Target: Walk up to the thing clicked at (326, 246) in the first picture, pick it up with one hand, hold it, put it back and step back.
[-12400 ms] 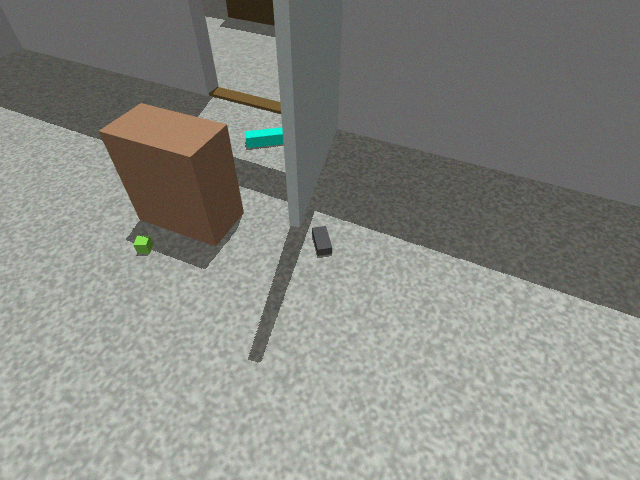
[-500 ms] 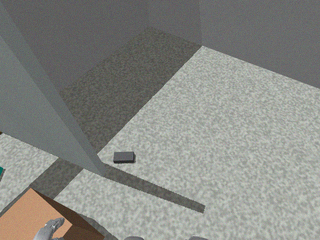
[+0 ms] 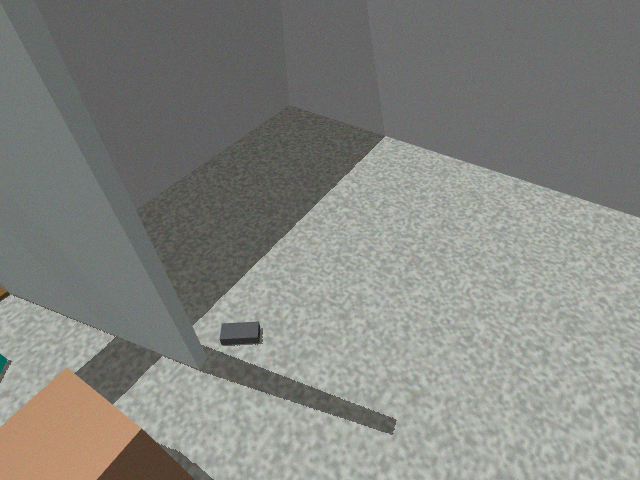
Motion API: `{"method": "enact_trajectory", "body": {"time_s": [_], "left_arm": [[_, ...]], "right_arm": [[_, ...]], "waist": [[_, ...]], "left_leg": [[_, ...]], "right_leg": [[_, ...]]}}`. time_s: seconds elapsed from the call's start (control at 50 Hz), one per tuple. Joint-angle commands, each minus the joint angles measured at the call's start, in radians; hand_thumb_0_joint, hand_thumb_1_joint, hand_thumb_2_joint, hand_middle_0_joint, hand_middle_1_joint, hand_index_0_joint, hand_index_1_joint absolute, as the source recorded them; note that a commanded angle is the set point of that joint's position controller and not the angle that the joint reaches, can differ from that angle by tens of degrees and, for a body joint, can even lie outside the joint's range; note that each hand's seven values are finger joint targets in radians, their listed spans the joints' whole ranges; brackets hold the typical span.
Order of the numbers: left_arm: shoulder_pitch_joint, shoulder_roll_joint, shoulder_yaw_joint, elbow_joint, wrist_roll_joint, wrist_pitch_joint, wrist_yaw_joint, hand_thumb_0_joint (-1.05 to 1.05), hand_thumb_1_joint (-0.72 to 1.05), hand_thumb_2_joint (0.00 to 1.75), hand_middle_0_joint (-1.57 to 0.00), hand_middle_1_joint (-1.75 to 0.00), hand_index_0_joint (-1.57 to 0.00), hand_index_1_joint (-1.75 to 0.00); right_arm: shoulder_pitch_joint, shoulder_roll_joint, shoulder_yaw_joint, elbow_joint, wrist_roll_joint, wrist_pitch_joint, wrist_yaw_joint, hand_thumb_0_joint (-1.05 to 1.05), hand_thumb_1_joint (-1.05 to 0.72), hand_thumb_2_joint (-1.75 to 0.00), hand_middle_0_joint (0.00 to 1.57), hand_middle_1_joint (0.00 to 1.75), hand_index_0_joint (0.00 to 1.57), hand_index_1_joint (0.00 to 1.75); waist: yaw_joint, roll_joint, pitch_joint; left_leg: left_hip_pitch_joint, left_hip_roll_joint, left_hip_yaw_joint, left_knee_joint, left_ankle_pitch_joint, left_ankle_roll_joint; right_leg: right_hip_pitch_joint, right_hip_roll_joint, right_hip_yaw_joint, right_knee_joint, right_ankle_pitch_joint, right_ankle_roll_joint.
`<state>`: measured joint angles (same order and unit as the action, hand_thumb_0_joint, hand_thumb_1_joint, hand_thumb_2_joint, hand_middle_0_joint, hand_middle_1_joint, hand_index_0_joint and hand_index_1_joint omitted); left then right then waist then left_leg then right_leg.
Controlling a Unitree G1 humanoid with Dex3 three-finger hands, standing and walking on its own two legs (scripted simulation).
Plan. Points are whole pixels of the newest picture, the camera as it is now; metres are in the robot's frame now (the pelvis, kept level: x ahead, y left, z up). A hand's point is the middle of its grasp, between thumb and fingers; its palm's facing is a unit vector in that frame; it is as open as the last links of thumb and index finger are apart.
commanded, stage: walk up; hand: left
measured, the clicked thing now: (240, 333) +0.75 +0.33 -0.74
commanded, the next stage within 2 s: stand in 1.12 s
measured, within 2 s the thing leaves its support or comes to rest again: neither
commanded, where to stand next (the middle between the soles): +0.36 +0.04 m, yaw +2 degrees
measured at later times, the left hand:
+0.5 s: hand out of the picture +0.10 +0.30 -0.14, palm faces +0.02 -0.93 -0.36, open 7.4 cm
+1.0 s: hand out of the picture +0.17 +0.28 -0.13, palm faces +0.05 -0.94 -0.33, open 7.4 cm
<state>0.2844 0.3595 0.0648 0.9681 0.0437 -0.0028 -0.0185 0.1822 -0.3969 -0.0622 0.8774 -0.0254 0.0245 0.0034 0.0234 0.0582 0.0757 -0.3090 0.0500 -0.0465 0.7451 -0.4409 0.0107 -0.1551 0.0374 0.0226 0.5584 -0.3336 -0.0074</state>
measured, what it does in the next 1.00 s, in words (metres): steps on the spot: left foot, then right foot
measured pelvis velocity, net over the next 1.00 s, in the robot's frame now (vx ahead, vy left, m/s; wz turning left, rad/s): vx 0.05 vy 0.03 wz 0.03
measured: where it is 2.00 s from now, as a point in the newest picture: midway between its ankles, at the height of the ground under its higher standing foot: outside the picture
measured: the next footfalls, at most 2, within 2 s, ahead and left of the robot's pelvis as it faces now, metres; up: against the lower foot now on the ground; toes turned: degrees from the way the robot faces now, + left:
left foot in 0.28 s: +0.09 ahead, +0.15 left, +0.00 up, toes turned +1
right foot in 0.56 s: +0.10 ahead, -0.11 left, +0.00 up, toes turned +0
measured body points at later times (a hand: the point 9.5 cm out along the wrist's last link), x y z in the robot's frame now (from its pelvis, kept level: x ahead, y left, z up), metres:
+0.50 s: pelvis +0.03 +0.03 +0.01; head +0.05 +0.04 +0.45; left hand +0.10 +0.35 -0.12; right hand +0.11 -0.27 -0.11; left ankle +0.05 +0.16 -0.73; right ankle +0.03 -0.11 -0.71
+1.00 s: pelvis +0.05 +0.03 +0.01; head +0.07 +0.03 +0.46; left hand +0.16 +0.33 -0.11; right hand +0.15 -0.27 -0.11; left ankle +0.05 +0.15 -0.73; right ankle +0.06 -0.11 -0.73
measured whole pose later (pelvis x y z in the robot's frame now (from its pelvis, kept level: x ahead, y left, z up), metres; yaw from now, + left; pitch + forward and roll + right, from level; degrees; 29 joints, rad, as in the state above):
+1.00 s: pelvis +0.05 +0.03 +0.01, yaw +2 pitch -3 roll +0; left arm 0.05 0.35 0.04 1.05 0.00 -0.01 -0.01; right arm 0.09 -0.33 -0.02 1.09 -0.01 -0.01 0.00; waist 0.00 -0.01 0.07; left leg -0.16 0.01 -0.02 0.45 -0.25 -0.01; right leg -0.16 -0.02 -0.01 0.44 -0.23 0.02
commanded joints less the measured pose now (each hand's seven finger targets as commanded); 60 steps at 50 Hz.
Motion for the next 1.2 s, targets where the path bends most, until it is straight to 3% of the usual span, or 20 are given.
{"method": "enact_trajectory", "body": {"time_s": [0.0, 0.04, 0.14, 0.24, 0.26, 0.28, 0.3, 0.32, 0.4, 0.46, 0.52, 0.54, 0.56, 0.58, 0.6, 0.64, 0.7, 0.86, 1.0, 1.18], "left_arm": [[-0.094, 0.299, 0.077, -0.114, -0.006, -0.053, 0.022, 0.00, 0.90, 0.90, -0.20, -0.30, -0.20, -0.30], [-0.090, 0.272, 0.072, -0.105, -0.013, -0.063, 0.028, 0.00, 0.90, 0.90, -0.20, -0.30, -0.20, -0.30], [-0.035, 0.282, 0.074, -0.108, -0.014, -0.063, 0.023, 0.00, 0.90, 0.90, -0.20, -0.30, -0.20, -0.30], [-0.104, 0.253, 0.044, -0.136, -0.032, -0.039, 0.022, 0.00, 0.90, 0.90, -0.20, -0.30, -0.20, -0.30], [-0.090, 0.214, 0.031, -0.141, -0.035, -0.036, 0.023, 0.00, 0.90, 0.90, -0.20, -0.30, -0.20, -0.30], [-0.076, 0.160, 0.018, -0.154, -0.044, -0.035, 0.024, 0.00, 0.90, 0.90, -0.20, -0.30, -0.20, -0.30], [-0.074, 0.177, 0.025, -0.136, -0.049, -0.022, 0.033, 0.00, 0.90, 0.90, -0.20, -0.30, -0.20, -0.30], [-0.079, 0.247, 0.040, -0.117, -0.042, -0.016, 0.038, 0.00, 0.90, 0.90, -0.20, -0.30, -0.20, -0.30], [-0.046, 0.215, 0.030, -0.081, -0.046, -0.025, 0.022, 0.00, 0.90, 0.90, -0.20, -0.30, -0.20, -0.30], [-0.056, 0.197, 0.030, -0.067, -0.044, -0.028, 0.024, 0.00, 0.90, 0.90, -0.20, -0.30, -0.20, -0.30], [-0.026, 0.189, 0.035, -0.024, -0.030, -0.036, 0.037, 0.00, 0.90, 0.90, -0.20, -0.30, -0.20, -0.30], [-0.026, 0.214, 0.043, -0.020, -0.023, -0.042, 0.041, 0.00, 0.90, 0.90, -0.20, -0.30, -0.20, -0.30], [-0.036, 0.259, 0.053, -0.025, -0.014, -0.048, 0.046, 0.00, 0.90, 0.90, -0.20, -0.30, -0.20, -0.30], [-0.103, 0.308, 0.051, -0.041, -0.017, -0.050, 0.043, 0.00, 0.90, 0.90, -0.20, -0.30, -0.20, -0.30], [-0.220, 0.319, 0.046, -0.068, -0.016, -0.047, 0.035, 0.00, 0.90, 0.90, -0.20, -0.30, -0.20, -0.30], [-0.273, 0.257, 0.030, -0.079, -0.023, -0.042, 0.029, 0.00, 0.90, 0.90, -0.20, -0.30, -0.20, -0.30], [-0.217, 0.195, 0.019, -0.043, -0.041, -0.045, 0.029, 0.00, 0.90, 0.90, -0.20, -0.30, -0.20, -0.30], [-0.235, 0.204, 0.021, 0.010, -0.048, -0.032, 0.032, 0.00, 0.90, 0.90, -0.20, -0.30, -0.20, -0.30], [-0.265, 0.201, 0.016, 0.044, -0.042, -0.027, 0.027, 0.00, 0.90, 0.90, -0.20, -0.30, -0.20, -0.30], [-0.275, 0.190, -0.012, 0.079, -0.038, -0.035, 0.023, 0.00, 0.90, 0.90, -0.20, -0.30, -0.20, -0.30]], "right_arm": [[-0.039, -0.206, -0.052, -0.073, 0.013, -0.035, 0.001, 0.00, -0.90, -0.90, 0.20, 0.30, 0.20, 0.30], [-0.019, -0.172, -0.046, -0.050, 0.011, -0.041, 0.006, 0.00, -0.90, -0.90, 0.20, 0.30, 0.20, 0.30], [-0.023, -0.160, -0.040, -0.041, -0.001, -0.052, 0.016, 0.00, -0.90, -0.90, 0.20, 0.30, 0.20, 0.30], [0.069, -0.149, -0.055, 0.015, -0.002, -0.070, 0.010, 0.00, -0.90, -0.90, 0.20, 0.30, 0.20, 0.30], [0.100, -0.176, -0.065, 0.024, -0.009, -0.074, 0.004, 0.00, -0.90, -0.90, 0.20, 0.30, 0.20, 0.30], [0.134, -0.240, -0.080, 0.022, -0.019, -0.081, -0.003, 0.00, -0.90, -0.90, 0.20, 0.30, 0.20, 0.30], [0.102, -0.295, -0.083, 0.006, -0.011, -0.083, -0.005, 0.00, -0.90, -0.90, 0.20, 0.30, 0.20, 0.30], [0.085, -0.319, -0.093, 0.009, -0.004, -0.079, -0.003, 0.00, -0.90, -0.90, 0.20, 0.30, 0.20, 0.30], [-0.016, -0.205, -0.052, -0.011, -0.009, -0.079, -0.004, 0.00, -0.90, -0.90, 0.20, 0.30, 0.20, 0.30], [-0.022, -0.218, -0.052, -0.001, -0.007, -0.070, -0.005, 0.00, -0.90, -0.90, 0.20, 0.30, 0.20, 0.30], [-0.065, -0.184, -0.030, -0.004, 0.018, -0.050, -0.008, 0.00, -0.90, -0.90, 0.20, 0.30, 0.20, 0.30], [-0.075, -0.152, -0.018, -0.008, 0.028, -0.048, -0.010, 0.00, -0.90, -0.90, 0.20, 0.30, 0.20, 0.30], [-0.074, -0.115, -0.005, -0.014, 0.038, -0.047, -0.011, 0.00, -0.90, -0.90, 0.20, 0.30, 0.20, 0.30], [-0.061, -0.103, -0.003, -0.002, 0.036, -0.040, -0.015, 0.00, -0.90, -0.90, 0.20, 0.30, 0.20, 0.30], [-0.004, -0.133, -0.018, 0.040, 0.031, -0.032, -0.017, 0.00, -0.90, -0.90, 0.20, 0.30, 0.20, 0.30], [0.036, -0.144, -0.015, 0.084, 0.023, -0.041, -0.014, 0.00, -0.90, -0.90, 0.20, 0.30, 0.20, 0.30], [-0.043, -0.166, -0.011, 0.093, 0.019, -0.062, -0.012, 0.00, -0.90, -0.90, 0.20, 0.30, 0.20, 0.30], [-0.100, -0.170, 0.000, 0.137, 0.017, -0.064, -0.019, 0.00, -0.90, -0.90, 0.20, 0.30, 0.20, 0.30], [-0.147, -0.149, 0.005, 0.161, 0.013, -0.058, -0.016, 0.00, -0.90, -0.90, 0.20, 0.30, 0.20, 0.30], [-0.163, -0.164, 0.009, 0.175, 0.016, -0.064, -0.009, 0.00, -0.90, -0.90, 0.20, 0.30, 0.20, 0.30]], "waist": [[0.000, -0.172, 0.122], [0.000, -0.211, 0.078], [0.036, -0.257, 0.033], [-0.034, -0.192, -0.074], [-0.051, -0.107, -0.106], [-0.060, 0.081, -0.160], [-0.044, 0.093, -0.144], [-0.049, 0.077, -0.094], [-0.002, 0.101, -0.016], [-0.018, 0.152, -0.052], [0.022, 0.091, -0.088], [0.031, 0.031, -0.118], [0.019, -0.101, -0.133], [-0.006, -0.165, -0.097], [-0.046, -0.183, -0.062], [-0.080, -0.171, -0.030], [-0.018, -0.130, -0.096], [-0.009, -0.044, -0.147], [-0.010, -0.044, -0.106], [-0.024, -0.029, -0.136]], "left_leg": [[-0.173, -0.019, -0.097, 0.158, -0.078, 0.002], [-0.177, -0.038, -0.092, 0.138, 0.001, -0.010], [-0.145, -0.043, -0.018, -0.037, 0.019, -0.028], [0.187, -0.082, 0.066, -0.323, 0.248, -0.011], [0.269, -0.028, -0.012, -0.366, 0.284, 0.015], [0.333, 0.170, -0.286, -0.433, 0.343, 0.074], [0.259, 0.291, -0.461, -0.468, 0.177, 0.189], [0.152, 0.313, -0.490, -0.483, 0.016, 0.251], [0.084, 0.162, -0.192, -0.435, 0.224, 0.155], [0.096, 0.158, -0.158, -0.382, 0.345, 0.151], [0.023, 0.128, -0.094, -0.258, 0.376, 0.102], [-0.020, 0.103, -0.073, -0.205, 0.363, 0.068], [-0.058, 0.033, -0.029, -0.104, 0.296, 0.024], [-0.040, -0.042, -0.008, -0.069, 0.075, -0.005], [0.081, -0.029, 0.001, -0.010, -0.067, -0.015], [0.138, -0.011, -0.008, -0.187, 0.036, -0.004], [0.149, 0.073, -0.093, -0.315, 0.452, 0.038], [0.144, 0.071, -0.057, -0.341, 0.550, 0.032], [0.130, 0.066, -0.060, -0.401, 0.403, 0.018], [0.213, 0.082, -0.061, -0.447, 0.450, 0.008]], "right_leg": [[-0.133, -0.351, 0.443, -0.346, -0.265, -0.217], [-0.055, -0.277, 0.305, -0.324, -0.132, -0.171], [0.038, -0.263, 0.209, -0.251, 0.127, -0.155], [-0.080, -0.210, 0.067, -0.023, 0.332, -0.104], [-0.130, -0.156, 0.016, 0.102, 0.304, -0.072], [-0.229, -0.055, -0.024, 0.293, 0.118, -0.025], [-0.282, -0.009, 0.007, 0.349, -0.239, -0.024], [-0.247, -0.052, 0.070, 0.406, -0.297, -0.031], [-0.219, -0.085, 0.032, 0.263, -0.171, -0.026], [-0.125, -0.062, -0.035, 0.093, -0.086, -0.006], [0.046, -0.037, -0.053, -0.142, 0.133, -0.005], [0.113, -0.074, 0.012, -0.151, 0.199, -0.019], [0.115, -0.194, 0.191, -0.201, 0.240, -0.056], [-0.016, -0.319, 0.343, -0.265, 0.133, -0.145], [-0.177, -0.377, 0.359, -0.261, 0.043, -0.210], [-0.203, -0.287, 0.222, -0.206, 0.092, -0.140], [-0.050, -0.148, 0.066, -0.102, 0.346, -0.032], [0.086, -0.156, 0.043, -0.131, 0.383, -0.031], [0.074, -0.158, 0.051, -0.201, 0.286, -0.024], [0.095, -0.166, 0.056, -0.249, 0.324, -0.012]]}}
